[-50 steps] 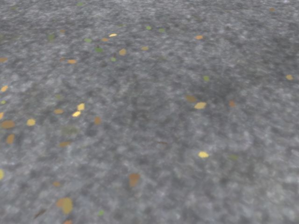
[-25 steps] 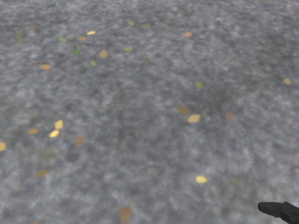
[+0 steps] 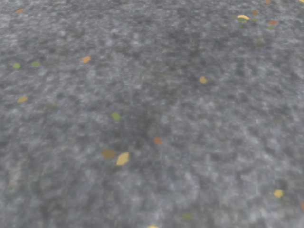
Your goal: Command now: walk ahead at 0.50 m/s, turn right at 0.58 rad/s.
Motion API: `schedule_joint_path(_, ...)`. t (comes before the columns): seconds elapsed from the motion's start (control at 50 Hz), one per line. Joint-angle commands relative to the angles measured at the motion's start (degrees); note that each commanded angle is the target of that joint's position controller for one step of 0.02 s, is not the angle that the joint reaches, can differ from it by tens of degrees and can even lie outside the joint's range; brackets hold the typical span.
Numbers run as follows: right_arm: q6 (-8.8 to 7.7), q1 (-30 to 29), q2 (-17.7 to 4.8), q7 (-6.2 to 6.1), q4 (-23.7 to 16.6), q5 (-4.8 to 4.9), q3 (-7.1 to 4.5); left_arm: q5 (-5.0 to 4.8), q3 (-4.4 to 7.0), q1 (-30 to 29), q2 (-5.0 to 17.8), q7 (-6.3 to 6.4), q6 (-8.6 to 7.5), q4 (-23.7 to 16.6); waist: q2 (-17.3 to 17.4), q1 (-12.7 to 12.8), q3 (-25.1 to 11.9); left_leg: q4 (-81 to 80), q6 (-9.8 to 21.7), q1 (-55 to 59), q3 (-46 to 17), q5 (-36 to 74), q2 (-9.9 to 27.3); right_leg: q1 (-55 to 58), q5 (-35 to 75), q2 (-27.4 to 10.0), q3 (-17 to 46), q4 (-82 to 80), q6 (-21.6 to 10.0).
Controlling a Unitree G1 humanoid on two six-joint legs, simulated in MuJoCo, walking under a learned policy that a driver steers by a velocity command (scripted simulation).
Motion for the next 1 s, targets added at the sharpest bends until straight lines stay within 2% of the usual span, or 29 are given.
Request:
schedule_joint_path(0.02,-3.21,-4.55,-7.36,-0.4,-7.19,-1.02,-1.03,0.48,2.56,7.45,8.3,0.47,-1.61,-2.23,-0.88,3.75,-9.81,2.98,1.49,-27.42,-5.86,7.2,2.9,28.63,0.34,-15.93,29.88,-20.7,-11.36)
schedule_joint_path(0.04,-2.71,-3.3,-7.61,-0.39,-6.83,-1.5,-1.27,1.29,2.12,5.4,7.3,0.78,-1.71,-3.12,-2.38,1.77,-9.21,0.66,1.25,-23.29,-6.42,9.25,3.94,23.83,5.74,-14.47,26.79,-21.55,-11.04)
schedule_joint_path(0.06,-2.11,-2.77,-7.44,-0.35,-6.6,-1.75,-1.33,1.45,2.01,4.5,7.06,1.01,-1.78,-3.37,-2.72,0.99,-8.89,-1.28,0.61,-21.33,-6.19,10.17,3.94,21.28,8.77,-13.68,25.41,-22.58,-11.24)
schedule_joint_path(0.1,-1.09,-3.07,-5.86,-0.39,-6.32,-2.3,-0.95,1.03,2.09,5.18,7.49,1.61,-2.08,-2.57,-2.01,0.6,-7.82,-5.73,-1.12,-20.12,-4.93,12.24,3.32,17.32,14.45,-12.59,21.7,-23.55,-11.67)
schedule_joint_path(0.16,-0.62,-9.21,-3.7,-0.36,-7.86,-2.47,-0.04,0.53,2.5,7.66,8.81,2.71,-1.9,-0.99,-2.18,2.37,-5.25,-17.58,-3.08,-20.65,-4.36,22.5,1.66,14.66,14.23,-9.9,17.61,-23.91,-9.93)
schedule_joint_path(0.22,-1.03,-15.38,-2.54,0.32,-9.1,-1.9,0.61,0.19,2.67,9.92,9.18,3.23,-1.42,0.37,-3.75,4.79,-4.06,-29.59,-3.25,-16.33,-3.98,31.77,-1.1,12.82,8.66,-7.88,16.41,-23.19,-7.33)
schedule_joint_path(0.32,-2.09,-18.73,-4.96,1.32,-10.45,-1.04,-0.23,-0.33,2.79,13.04,8.61,3.46,-0.65,2.62,-5.32,5.51,-3.69,-37.46,-1.35,-13.3,-6.05,29.68,-2.77,18.46,4.75,-10.41,23.25,-17.66,-5.9)
schedule_joint_path(0.36,-2.58,-15.93,-6.15,1.33,-9.92,-0.85,-0.96,-0.18,2.95,12.33,8.58,3.59,-0.19,2.76,-7.38,3.8,-4.16,-38.53,0.31,-9.55,-5.65,24.31,-3.05,20.14,6.97,-11.03,25.8,-14.3,-4.99)
schedule_joint_path(0.38,-2.84,-11.56,-6.88,1.05,-8.75,-0.96,-1.61,-0.12,2.65,11.5,7.61,3.54,0.01,2.55,-7.69,1.39,-5.79,-40.84,1.68,-3.46,-4.45,24.27,-3.36,19.55,9.37,-9.49,25.41,-10.9,-3.85)
schedule_joint_path(0.4,-3.16,-5.15,-8.75,0.66,-7.79,-1.69,-2.52,0.22,1.7,11.22,5.05,3.32,-0.05,2.0,-6.28,-1.76,-11.25,-40.51,4.26,7.97,-6.92,23.88,0.41,16.67,10.09,-6.4,22.73,-1.47,-1.91)
schedule_joint_path(0.42,-2.98,3.26,-12.16,0.21,-7.17,-2.24,-3.33,1.51,0.35,14.24,1.28,3.26,-0.2,1.13,2.81,-3.27,-20.39,-38.53,8.26,24.78,-18.47,21.45,11.5,7.02,-5.35,-1.52,17.17,15.64,0.79)
schedule_joint_path(0.44,-2.05,6.7,-14.68,0.76,-4.89,-2.12,-4.04,-0.95,-0.17,20.73,0.61,3.26,-0.69,-0.49,21.61,-0.26,-24.53,-46.67,16.38,36.85,-46.16,3.42,21.59,-12.43,-24.51,3.14,11.94,31.69,3.8)
schedule_joint_path(0.46,-1.8,4.19,-8.67,0.91,-6.19,-1.03,-2.75,-1.58,1.08,17.9,7.02,3.57,-0.55,1.23,11.97,-1.9,-17.92,-49.62,14.38,32.11,-45.27,-8.23,20.36,-17.73,-20.35,-1.57,13.36,37.61,4.67)
schedule_joint_path(0.48,-1.38,1.44,-5.92,0.54,-6.61,-1.02,-1.94,-0.99,1.87,11.43,9.47,3.54,-0.23,0.33,7.33,-3.02,-11.09,-50.05,11.92,25.06,-35.29,-3.93,18.01,-18.61,-15.06,-3.28,11.2,38.1,5.0)
schedule_joint_path(0.5,-1.12,-0.99,-4.89,0.42,-6.8,-1.6,-1.41,-0.3,1.89,8.81,8.77,3.55,0.04,-0.03,3.74,-2.07,-7.51,-50.81,10.98,18.39,-27.92,4.88,15.52,-16.4,-11.33,-5.23,10.0,36.74,5.36)
schedule_joint_path(0.52,-1.0,-2.35,-3.89,0.25,-6.22,-1.92,-1.12,0.15,1.97,7.34,7.73,3.28,0.02,-0.71,3.92,-1.06,-5.06,-51.88,10.89,13.96,-22.95,10.77,13.55,-15.13,-8.8,-6.77,10.03,34.03,5.45)
schedule_joint_path(0.56,-1.38,-2.84,-3.17,-0.05,-5.34,-2.04,-0.96,-0.53,1.69,8.05,5.25,2.65,0.42,-0.91,6.56,0.34,-4.39,-54.39,10.48,9.88,-15.59,16.66,11.2,-11.6,-6.8,-8.62,8.75,31.21,5.44)
schedule_joint_path(0.6,-1.79,-2.26,-4.24,-0.13,-4.15,-1.6,-1.37,-0.43,1.18,6.64,3.33,2.47,0.82,-1.8,5.73,0.45,-3.5,-56.19,11.6,9.01,-11.25,21.46,11.59,-13.0,-5.46,-9.3,7.72,28.39,5.91)
schedule_joint_path(0.66,-1.68,-1.75,-6.29,-0.24,-2.87,-1.66,-2.0,-0.08,0.71,3.78,2.46,2.08,0.73,-2.97,4.08,0.08,-3.12,-57.31,12.42,10.73,-5.71,28.26,12.14,-15.29,0.74,-9.85,7.15,21.49,6.69)
schedule_joint_path(0.74,-0.89,-0.94,-7.79,-0.5,-1.62,-1.29,-2.11,-0.08,0.0,-2.71,1.27,0.58,-0.18,-4.22,3.21,-2.25,-1.56,-57.28,10.39,11.77,2.75,32.33,10.31,-11.8,11.66,-8.75,3.23,8.11,5.87)
schedule_joint_path(0.82,0.29,2.63,-9.84,-0.5,0.36,-0.12,-2.61,-0.25,-0.09,-8.06,1.28,-0.74,-0.28,-6.63,3.05,-3.33,0.07,-55.54,9.18,16.89,5.8,37.23,12.45,-9.85,9.3,-7.2,0.36,0.62,3.53)
schedule_joint_path(0.86,0.93,3.21,-11.42,-0.57,0.96,0.54,-2.98,0.18,0.66,-6.78,2.7,-0.85,-0.21,-7.1,4.23,-1.07,-1.69,-50.35,8.6,19.35,7.1,53.2,13.26,-4.61,3.38,-4.07,-1.72,-1.3,1.18)
schedule_joint_path(0.88,1.26,3.12,-12.29,-0.69,1.11,0.76,-3.16,0.5,1.53,-3.15,4.28,-0.71,-0.06,-6.43,5.03,1.62,-4.35,-44.42,8.08,19.84,8.04,62.05,13.08,1.17,1.1,-1.95,-2.92,-2.21,-0.29)
schedule_joint_path(0.9,1.58,2.48,-12.01,-0.83,1.19,0.83,-2.87,0.52,2.93,5.04,6.49,-0.3,0.14,-4.14,4.12,6.66,-8.73,-34.58,6.81,16.87,9.83,65.69,11.71,13.09,4.18,0.24,-3.75,-5.71,-2.2)
schedule_joint_path(0.92,1.32,3.02,-9.84,-1.03,0.86,-0.06,-1.83,0.37,4.53,14.43,9.73,0.67,0.64,-1.47,1.78,11.0,-13.56,-21.15,4.87,5.97,10.51,55.75,9.66,29.69,6.82,-1.77,0.93,-5.7,-4.03)
schedule_joint_path(0.94,0.34,9.37,-2.03,-0.12,-2.04,-2.37,0.97,0.17,5.52,16.3,16.93,1.39,0.5,-0.78,-14.13,5.67,-20.78,2.35,1.01,-19.65,9.44,6.64,0.54,51.82,1.32,-18.83,30.61,-7.19,-13.81)
schedule_joint_path(0.96,-1.26,6.8,-5.29,0.51,-0.99,-0.92,0.68,0.14,4.19,17.89,12.73,1.12,-0.17,-2.12,-10.09,8.53,-30.23,11.72,0.97,-24.69,-3.35,-6.64,-2.94,53.35,-5.35,-24.63,47.8,-16.66,-17.74)
schedule_joint_path(0.98,-1.89,-0.3,-9.09,0.83,-3.14,1.61,-0.61,0.81,3.1,15.12,9.98,0.69,-0.94,-1.41,-6.66,9.47,-21.0,12.92,1.76,-29.33,-4.87,-2.47,-0.22,47.16,-3.02,-22.32,38.35,-18.31,-14.17)
schedule_joint_path(1.0,-2.3,-2.87,-7.93,0.63,-4.2,1.61,-0.12,0.64,2.68,11.64,8.84,0.66,-1.4,-1.06,-4.61,7.35,-14.49,8.75,2.4,-29.19,-4.24,2.41,2.27,38.61,1.63,-19.87,30.65,-18.7,-12.09)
